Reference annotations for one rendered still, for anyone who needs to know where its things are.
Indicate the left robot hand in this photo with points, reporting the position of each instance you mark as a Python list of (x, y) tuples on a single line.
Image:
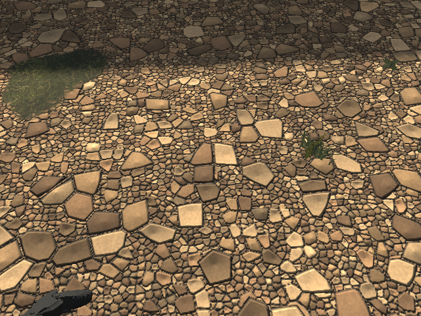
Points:
[(55, 304)]

